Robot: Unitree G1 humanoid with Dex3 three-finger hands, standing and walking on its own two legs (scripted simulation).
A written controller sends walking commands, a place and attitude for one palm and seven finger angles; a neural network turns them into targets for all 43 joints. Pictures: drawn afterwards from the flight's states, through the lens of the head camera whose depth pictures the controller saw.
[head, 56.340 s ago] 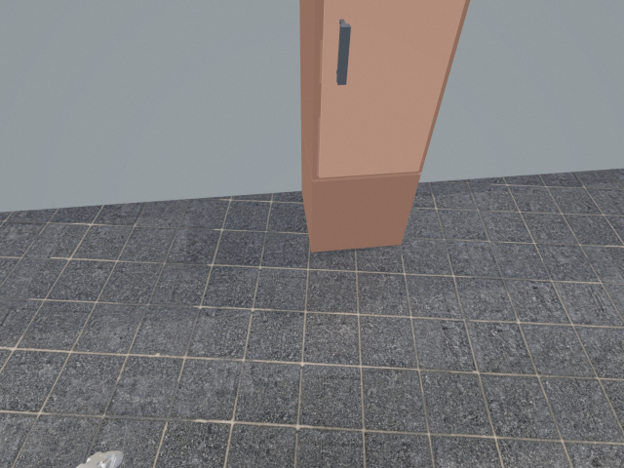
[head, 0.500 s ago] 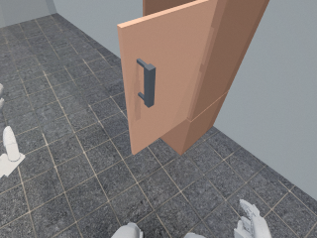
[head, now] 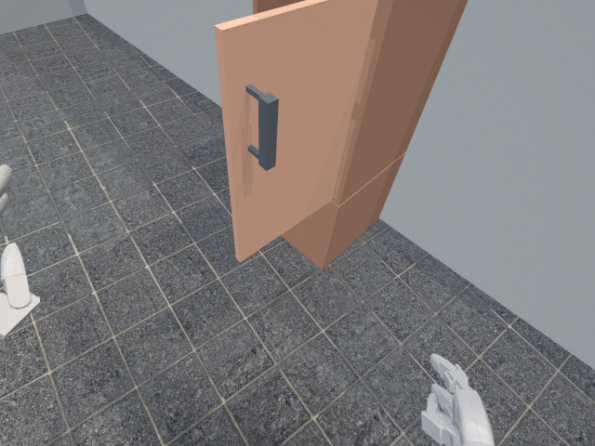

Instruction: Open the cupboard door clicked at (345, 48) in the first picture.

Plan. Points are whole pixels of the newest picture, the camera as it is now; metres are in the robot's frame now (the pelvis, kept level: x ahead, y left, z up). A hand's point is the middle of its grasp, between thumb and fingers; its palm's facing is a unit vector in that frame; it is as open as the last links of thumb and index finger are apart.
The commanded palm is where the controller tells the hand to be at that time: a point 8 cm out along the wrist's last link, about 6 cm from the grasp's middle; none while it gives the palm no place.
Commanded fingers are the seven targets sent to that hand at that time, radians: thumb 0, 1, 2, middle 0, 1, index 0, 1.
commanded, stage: stop stepping back and stand still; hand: left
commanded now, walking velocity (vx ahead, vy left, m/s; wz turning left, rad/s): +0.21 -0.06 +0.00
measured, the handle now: (260, 128) +0.60 +0.10 +0.08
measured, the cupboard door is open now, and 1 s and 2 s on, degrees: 86 86 86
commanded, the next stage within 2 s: let the arm hang, fingers relaxed in 1.10 s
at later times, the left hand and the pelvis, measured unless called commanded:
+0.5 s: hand (22, 348) +0.17 +0.24 +0.16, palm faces +0.42 -0.78 -0.46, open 7.4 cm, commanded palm +0.11 +0.29 +0.18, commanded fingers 0.00 0.90 0.90 -0.20 -0.30 -0.20 -0.30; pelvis -0.03 -0.01 +0.00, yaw +0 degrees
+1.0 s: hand out of the picture +0.15 +0.28 +0.15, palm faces +0.41 -0.79 -0.46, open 7.4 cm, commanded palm +0.09 +0.31 +0.18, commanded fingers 0.00 0.90 0.90 -0.20 -0.30 -0.20 -0.30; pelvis -0.05 +0.01 +0.00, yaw +0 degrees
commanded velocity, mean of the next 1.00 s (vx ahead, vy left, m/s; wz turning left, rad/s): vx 0.05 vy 0.03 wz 0.00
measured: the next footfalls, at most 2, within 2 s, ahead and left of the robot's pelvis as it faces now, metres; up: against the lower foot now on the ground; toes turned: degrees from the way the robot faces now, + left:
right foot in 0.14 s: -0.01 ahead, -0.09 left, +0.00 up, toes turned -2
left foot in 0.40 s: +0.02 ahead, +0.12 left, +0.00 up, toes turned +4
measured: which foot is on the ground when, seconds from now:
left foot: down 0.00-0.16, up 0.18-0.38, down 0.40-1.00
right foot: up 0.00-0.12, down 0.14-1.00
